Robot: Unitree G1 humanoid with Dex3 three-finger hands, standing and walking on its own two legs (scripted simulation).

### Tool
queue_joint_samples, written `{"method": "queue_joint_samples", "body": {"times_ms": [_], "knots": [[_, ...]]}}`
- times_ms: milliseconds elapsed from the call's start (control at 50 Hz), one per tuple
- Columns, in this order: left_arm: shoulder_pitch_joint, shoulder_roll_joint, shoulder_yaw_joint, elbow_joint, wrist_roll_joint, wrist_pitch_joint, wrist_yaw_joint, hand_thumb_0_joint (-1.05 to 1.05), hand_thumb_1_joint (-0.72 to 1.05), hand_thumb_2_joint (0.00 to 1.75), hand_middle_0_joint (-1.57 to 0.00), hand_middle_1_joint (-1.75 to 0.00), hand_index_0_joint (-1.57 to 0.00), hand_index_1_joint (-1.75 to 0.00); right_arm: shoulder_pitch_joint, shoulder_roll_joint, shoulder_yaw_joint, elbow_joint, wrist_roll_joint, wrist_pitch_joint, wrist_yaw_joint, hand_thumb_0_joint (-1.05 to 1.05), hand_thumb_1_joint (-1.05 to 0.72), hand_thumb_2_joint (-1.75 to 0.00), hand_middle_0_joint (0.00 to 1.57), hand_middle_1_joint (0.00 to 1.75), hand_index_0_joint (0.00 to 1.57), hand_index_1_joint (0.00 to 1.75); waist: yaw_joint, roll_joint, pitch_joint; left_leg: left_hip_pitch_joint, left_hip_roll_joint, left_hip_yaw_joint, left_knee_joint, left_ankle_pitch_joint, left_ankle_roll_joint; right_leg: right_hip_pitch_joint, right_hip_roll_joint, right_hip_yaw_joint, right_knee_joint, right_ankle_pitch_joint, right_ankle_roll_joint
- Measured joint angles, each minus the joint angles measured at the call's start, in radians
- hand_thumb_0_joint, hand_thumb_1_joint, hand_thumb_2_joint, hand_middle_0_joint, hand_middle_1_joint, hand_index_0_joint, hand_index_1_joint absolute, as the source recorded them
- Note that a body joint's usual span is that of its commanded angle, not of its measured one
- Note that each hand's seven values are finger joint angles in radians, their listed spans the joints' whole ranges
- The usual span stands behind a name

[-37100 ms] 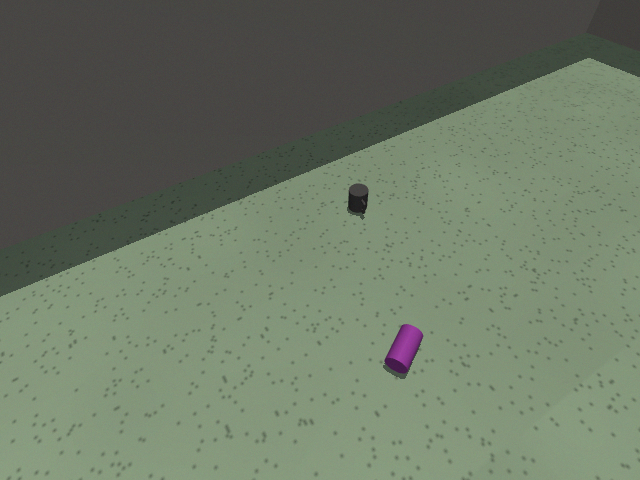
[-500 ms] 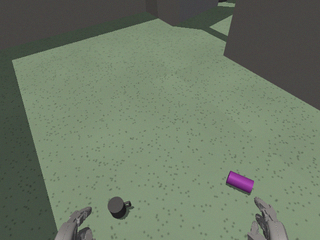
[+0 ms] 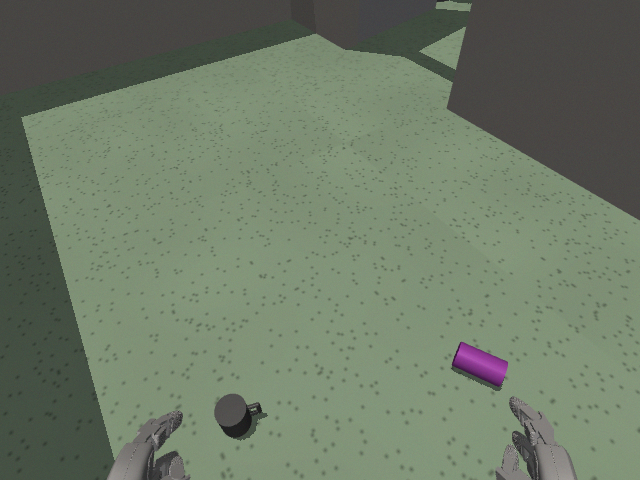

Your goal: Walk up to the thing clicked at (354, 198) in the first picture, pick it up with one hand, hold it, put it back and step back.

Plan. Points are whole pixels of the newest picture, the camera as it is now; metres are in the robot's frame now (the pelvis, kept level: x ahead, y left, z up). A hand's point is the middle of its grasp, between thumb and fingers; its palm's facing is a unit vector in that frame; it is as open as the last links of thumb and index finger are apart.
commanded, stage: home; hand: left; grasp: from above
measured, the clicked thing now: (239, 413) +0.44 +0.26 -0.67
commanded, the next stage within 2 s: stand in 0.30 s
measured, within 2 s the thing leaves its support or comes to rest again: neither
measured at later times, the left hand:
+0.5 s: hand out of the picture +0.16 +0.20 -0.07, palm faces +0.00 -0.95 -0.31, open 7.4 cm
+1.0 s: hand out of the picture +0.03 +0.24 -0.10, palm faces +0.05 -0.94 -0.33, open 7.4 cm
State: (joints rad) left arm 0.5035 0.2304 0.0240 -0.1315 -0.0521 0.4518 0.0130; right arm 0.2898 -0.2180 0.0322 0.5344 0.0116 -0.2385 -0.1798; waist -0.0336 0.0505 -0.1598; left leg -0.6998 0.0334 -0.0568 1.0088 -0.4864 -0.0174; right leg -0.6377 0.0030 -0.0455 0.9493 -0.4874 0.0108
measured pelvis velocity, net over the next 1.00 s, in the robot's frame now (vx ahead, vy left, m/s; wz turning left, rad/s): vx -0.01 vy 0.00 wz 0.02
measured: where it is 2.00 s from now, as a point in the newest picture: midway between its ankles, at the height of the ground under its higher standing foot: outside the picture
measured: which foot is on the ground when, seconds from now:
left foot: down 0.00-1.00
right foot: down 0.00-1.00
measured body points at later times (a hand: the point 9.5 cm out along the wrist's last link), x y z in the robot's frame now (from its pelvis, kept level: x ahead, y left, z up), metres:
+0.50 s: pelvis -0.01 +0.00 +0.01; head +0.02 +0.00 +0.46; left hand +0.16 +0.25 -0.05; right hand +0.15 -0.25 -0.09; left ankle +0.01 +0.13 -0.68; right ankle -0.01 -0.13 -0.68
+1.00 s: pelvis -0.01 +0.00 +0.06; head +0.00 +0.00 +0.51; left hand +0.02 +0.29 -0.08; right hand +0.07 -0.27 -0.08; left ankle +0.01 +0.13 -0.68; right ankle -0.01 -0.13 -0.68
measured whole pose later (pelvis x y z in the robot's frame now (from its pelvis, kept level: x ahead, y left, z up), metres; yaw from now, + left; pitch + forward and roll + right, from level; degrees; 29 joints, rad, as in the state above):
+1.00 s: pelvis -0.01 +0.00 +0.06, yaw +1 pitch -3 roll +0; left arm 0.21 0.28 0.03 1.07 0.03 0.02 0.03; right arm 0.18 -0.28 -0.03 1.06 -0.03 -0.01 -0.02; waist 0.03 0.02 0.06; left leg -0.18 0.00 -0.03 0.46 -0.23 -0.01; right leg -0.14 -0.04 -0.03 0.46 -0.26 0.02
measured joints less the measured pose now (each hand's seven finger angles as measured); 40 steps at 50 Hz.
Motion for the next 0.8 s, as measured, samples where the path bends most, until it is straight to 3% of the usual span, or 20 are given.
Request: {"method": "queue_joint_samples", "body": {"times_ms": [400, 460, 520, 620, 800], "knots": [[0.001, 0.004, -0.001, -0.005, -0.001, 0.002, 0.002, 0.01, 0.90, 0.89, -0.20, -0.30, -0.21, -0.30, -0.002, -0.004, -0.002, -0.012, 0.001, 0.012, 0.004, 0.01, -0.90, -0.90, 0.20, 0.30, 0.20, 0.30, -0.002, 0.000, -0.001, -0.003, 0.000, -0.003, 0.003, 0.001, -0.003, -0.004, 0.001, -0.002, 0.006, -0.002, -0.003], [-0.132, 0.024, -0.030, 0.239, 0.066, -0.182, 0.012, 0.01, 0.90, 0.89, -0.21, -0.30, -0.21, -0.30, -0.060, -0.020, -0.017, 0.095, -0.072, 0.071, 0.057, 0.01, -0.90, -0.90, 0.20, 0.30, 0.20, 0.30, 0.032, -0.028, 0.091, 0.091, -0.015, 0.014, -0.045, 0.025, 0.004, 0.075, -0.016, 0.013, -0.014, 0.008, -0.005], [-0.239, 0.041, -0.027, 0.483, 0.098, -0.292, 0.012, 0.01, 0.90, 0.89, -0.21, -0.30, -0.21, -0.30, -0.107, -0.047, -0.021, 0.203, -0.085, 0.146, 0.123, 0.01, -0.90, -0.90, 0.20, 0.30, 0.20, 0.30, 0.056, -0.051, 0.143, 0.169, -0.031, 0.030, -0.116, 0.060, 0.007, 0.139, -0.032, 0.026, -0.056, 0.029, -0.004], [-0.288, 0.058, 0.004, 0.734, 0.102, -0.363, 0.014, 0.01, 0.90, 0.89, -0.21, -0.30, -0.21, -0.30, -0.113, -0.065, -0.056, 0.297, -0.066, 0.185, 0.168, 0.01, -0.90, -0.90, 0.20, 0.30, 0.20, 0.30, 0.062, -0.059, 0.178, 0.265, -0.039, 0.041, -0.216, 0.104, 0.012, 0.225, -0.041, 0.035, -0.141, 0.068, 0.004], [-0.280, 0.056, 0.022, 1.024, 0.095, -0.418, 0.014, 0.01, 0.90, 0.89, -0.21, -0.30, -0.21, -0.30, -0.091, -0.070, -0.071, 0.428, -0.057, 0.217, 0.167, 0.01, -0.90, -0.90, 0.20, 0.30, 0.20, 0.30, 0.059, -0.042, 0.201, 0.406, -0.037, 0.032, -0.386, 0.179, 0.014, 0.377, -0.039, 0.023, -0.330, 0.151, 0.009]]}}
